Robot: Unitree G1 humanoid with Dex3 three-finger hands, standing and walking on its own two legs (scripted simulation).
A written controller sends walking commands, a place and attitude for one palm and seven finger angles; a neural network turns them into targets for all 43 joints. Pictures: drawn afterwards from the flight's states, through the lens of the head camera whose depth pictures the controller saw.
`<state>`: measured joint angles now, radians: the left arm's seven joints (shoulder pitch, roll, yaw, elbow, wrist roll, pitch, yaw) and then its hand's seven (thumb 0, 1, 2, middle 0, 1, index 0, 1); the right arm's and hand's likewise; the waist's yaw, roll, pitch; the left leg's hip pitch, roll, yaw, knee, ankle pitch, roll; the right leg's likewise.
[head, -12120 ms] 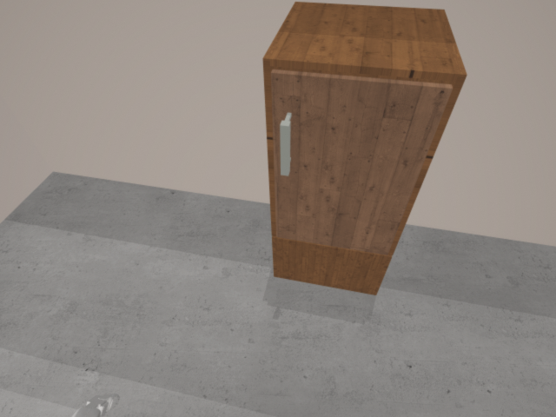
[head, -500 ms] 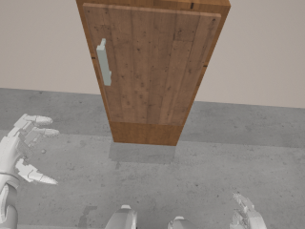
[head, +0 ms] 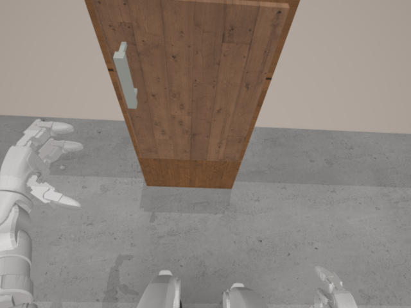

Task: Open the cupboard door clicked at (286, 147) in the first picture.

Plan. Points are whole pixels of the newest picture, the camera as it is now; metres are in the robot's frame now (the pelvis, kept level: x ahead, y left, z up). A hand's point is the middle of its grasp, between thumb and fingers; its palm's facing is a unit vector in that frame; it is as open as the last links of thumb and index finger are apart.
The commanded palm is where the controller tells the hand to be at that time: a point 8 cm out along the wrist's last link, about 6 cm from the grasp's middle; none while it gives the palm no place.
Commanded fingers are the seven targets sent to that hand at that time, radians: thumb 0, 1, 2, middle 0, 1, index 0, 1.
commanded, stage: move the hooked fingers beside the handle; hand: left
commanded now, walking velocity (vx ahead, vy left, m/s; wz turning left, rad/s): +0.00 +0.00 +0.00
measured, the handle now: (128, 77) +0.61 +0.21 +0.04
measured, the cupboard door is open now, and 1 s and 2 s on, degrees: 0 0 0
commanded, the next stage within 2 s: none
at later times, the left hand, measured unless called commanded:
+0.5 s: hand (76, 132) +0.43 +0.27 +0.05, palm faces +0.02 -1.00 -0.02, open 14.0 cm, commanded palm +0.42 +0.32 +0.05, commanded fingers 0.00 -0.50 0.30 -0.30 -1.20 -0.30 -1.20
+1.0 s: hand (90, 99) +0.52 +0.27 +0.05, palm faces +0.02 -1.00 -0.01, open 14.0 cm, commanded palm +0.51 +0.30 +0.04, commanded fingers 0.00 -0.50 0.30 -0.30 -1.20 -0.30 -1.20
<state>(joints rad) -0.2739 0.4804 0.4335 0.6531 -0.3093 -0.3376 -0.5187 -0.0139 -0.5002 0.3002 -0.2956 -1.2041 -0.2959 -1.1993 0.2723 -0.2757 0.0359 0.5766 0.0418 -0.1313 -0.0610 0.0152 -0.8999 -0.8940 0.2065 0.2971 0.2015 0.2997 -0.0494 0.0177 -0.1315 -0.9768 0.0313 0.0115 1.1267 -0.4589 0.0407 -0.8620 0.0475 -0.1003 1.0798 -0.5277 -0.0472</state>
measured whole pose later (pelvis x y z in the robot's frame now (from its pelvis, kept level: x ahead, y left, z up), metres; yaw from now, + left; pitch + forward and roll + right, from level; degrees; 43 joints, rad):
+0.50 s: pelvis +0.00 +0.01 -0.01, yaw -1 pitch +21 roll -4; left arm -0.61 0.56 0.47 1.00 -0.21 -0.40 -0.46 -0.01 -0.50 0.30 -0.30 -1.20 -0.30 -1.20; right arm 0.32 -0.28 0.03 0.62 0.03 -0.03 -0.04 0.01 -0.90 -0.89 0.21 0.30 0.20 0.30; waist -0.10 0.01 -0.13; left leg -1.05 0.04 0.03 1.15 -0.47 0.06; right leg -0.94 0.05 -0.09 1.10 -0.52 -0.03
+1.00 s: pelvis +0.00 +0.02 -0.02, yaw -3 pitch +26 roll -6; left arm -0.93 0.72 0.51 1.21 -0.10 -0.40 -0.41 -0.01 -0.50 0.30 -0.30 -1.20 -0.30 -1.20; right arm 0.37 -0.29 0.06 0.62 0.00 0.05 -0.03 0.01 -0.90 -0.89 0.21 0.30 0.20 0.30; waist -0.19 0.02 -0.12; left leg -1.21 0.05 0.02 1.22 -0.48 0.07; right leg -1.08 0.06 -0.10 1.15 -0.52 -0.02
